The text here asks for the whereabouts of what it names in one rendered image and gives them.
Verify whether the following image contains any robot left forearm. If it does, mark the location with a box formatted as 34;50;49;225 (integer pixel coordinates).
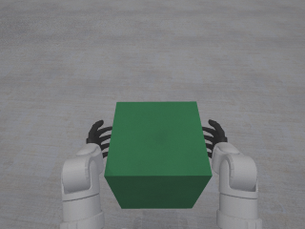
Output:
59;143;105;229

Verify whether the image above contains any right robot hand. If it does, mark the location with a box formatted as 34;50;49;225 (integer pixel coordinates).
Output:
202;119;228;158

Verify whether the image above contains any robot right forearm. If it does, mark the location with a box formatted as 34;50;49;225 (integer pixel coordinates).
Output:
212;142;263;229

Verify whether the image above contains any left robot hand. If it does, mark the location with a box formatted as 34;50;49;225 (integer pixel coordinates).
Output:
86;120;112;158

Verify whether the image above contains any carton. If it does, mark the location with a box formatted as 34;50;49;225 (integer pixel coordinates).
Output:
104;101;213;209

